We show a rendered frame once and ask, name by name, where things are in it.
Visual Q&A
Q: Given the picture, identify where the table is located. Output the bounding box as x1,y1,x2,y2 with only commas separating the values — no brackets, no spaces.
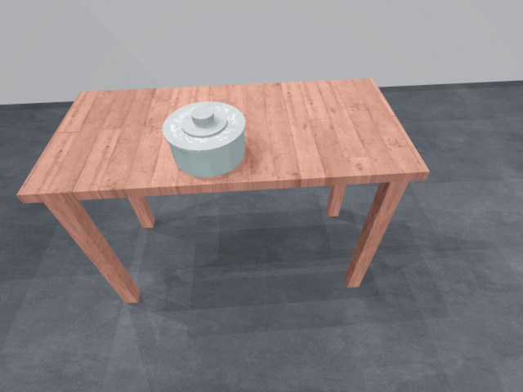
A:
16,78,430,303

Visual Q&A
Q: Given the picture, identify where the lid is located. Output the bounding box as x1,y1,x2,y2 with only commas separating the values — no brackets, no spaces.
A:
163,101,246,154

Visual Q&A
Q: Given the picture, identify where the pot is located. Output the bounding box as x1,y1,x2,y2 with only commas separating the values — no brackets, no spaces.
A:
170,133,245,177

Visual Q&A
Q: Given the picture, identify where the knob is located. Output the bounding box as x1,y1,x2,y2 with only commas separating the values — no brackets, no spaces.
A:
191,107,214,126

